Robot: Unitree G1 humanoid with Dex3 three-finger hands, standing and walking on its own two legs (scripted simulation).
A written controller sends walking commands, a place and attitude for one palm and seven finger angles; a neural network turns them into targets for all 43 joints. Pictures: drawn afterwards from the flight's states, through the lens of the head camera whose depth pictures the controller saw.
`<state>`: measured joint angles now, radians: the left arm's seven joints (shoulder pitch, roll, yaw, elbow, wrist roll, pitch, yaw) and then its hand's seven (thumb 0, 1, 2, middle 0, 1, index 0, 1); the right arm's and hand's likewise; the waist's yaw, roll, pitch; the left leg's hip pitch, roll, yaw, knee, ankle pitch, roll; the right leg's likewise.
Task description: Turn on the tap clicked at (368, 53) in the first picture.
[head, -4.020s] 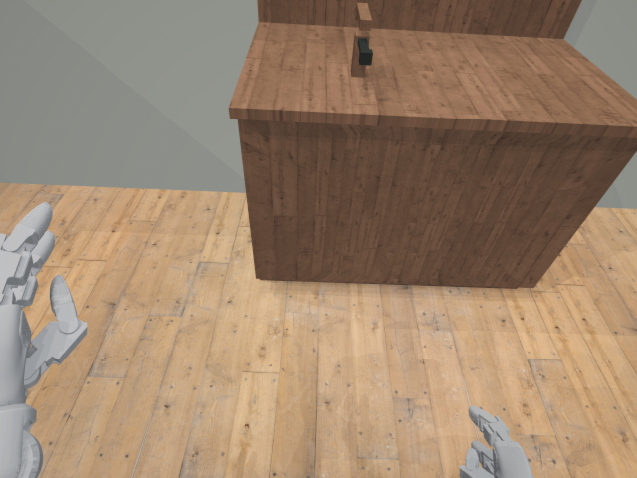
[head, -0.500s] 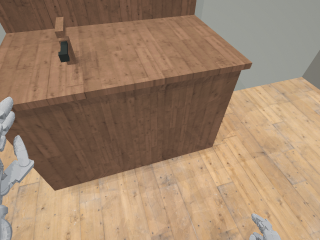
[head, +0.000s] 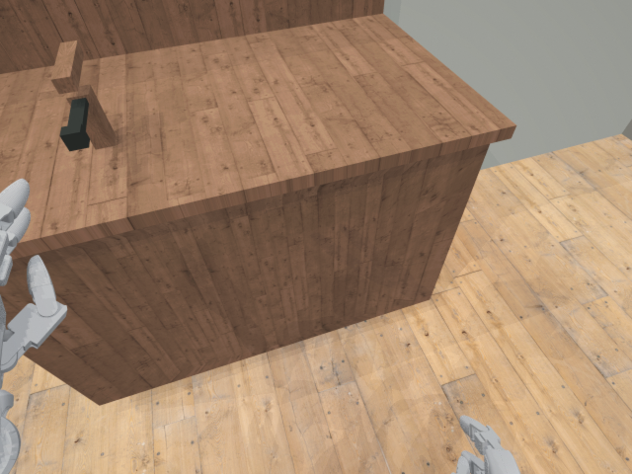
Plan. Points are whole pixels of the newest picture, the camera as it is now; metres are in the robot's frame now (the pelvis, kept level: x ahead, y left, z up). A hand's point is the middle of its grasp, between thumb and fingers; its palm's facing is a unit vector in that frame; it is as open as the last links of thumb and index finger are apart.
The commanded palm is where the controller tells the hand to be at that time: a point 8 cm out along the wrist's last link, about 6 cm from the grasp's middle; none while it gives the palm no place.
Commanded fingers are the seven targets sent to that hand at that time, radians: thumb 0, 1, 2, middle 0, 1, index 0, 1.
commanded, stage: take the last steps up to it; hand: left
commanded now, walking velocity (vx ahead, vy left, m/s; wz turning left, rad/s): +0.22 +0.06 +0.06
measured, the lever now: (75, 137) +0.53 +0.40 +0.14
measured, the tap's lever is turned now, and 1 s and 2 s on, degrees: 0 0 0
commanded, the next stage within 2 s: come to a stop and stand still in 0.50 s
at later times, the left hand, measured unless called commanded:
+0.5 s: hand (63, 249) +0.28 +0.27 +0.18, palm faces +0.47 -0.82 -0.32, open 7.4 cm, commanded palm +0.23 +0.31 +0.19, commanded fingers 0.00 0.90 0.90 -0.20 -0.30 -0.20 -0.30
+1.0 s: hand (119, 239) +0.31 +0.23 +0.18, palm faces +0.39 -0.83 -0.41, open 7.4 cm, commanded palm +0.24 +0.28 +0.19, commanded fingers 0.00 0.90 0.90 -0.20 -0.30 -0.20 -0.30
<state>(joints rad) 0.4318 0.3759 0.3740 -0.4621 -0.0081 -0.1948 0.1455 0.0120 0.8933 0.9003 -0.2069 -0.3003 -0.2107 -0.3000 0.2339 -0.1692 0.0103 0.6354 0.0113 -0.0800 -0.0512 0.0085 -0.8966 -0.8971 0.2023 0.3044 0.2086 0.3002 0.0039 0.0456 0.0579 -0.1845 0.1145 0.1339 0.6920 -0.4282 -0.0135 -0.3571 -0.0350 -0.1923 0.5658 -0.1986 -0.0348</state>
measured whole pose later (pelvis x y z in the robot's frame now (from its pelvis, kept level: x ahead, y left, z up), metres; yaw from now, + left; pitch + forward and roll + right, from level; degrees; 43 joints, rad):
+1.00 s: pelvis +0.09 +0.00 +0.01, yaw +1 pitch -2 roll +1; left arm 0.47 0.32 0.32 -0.50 -0.03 -0.15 0.16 0.01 0.89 0.90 -0.21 -0.30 -0.21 -0.30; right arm 0.16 -0.23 0.00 0.61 0.01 -0.03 -0.06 0.01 -0.90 -0.90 0.20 0.30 0.21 0.30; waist -0.02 0.01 0.08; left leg -0.34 0.01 0.03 0.85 -0.45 -0.03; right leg -0.30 -0.02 -0.12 0.52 -0.20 -0.07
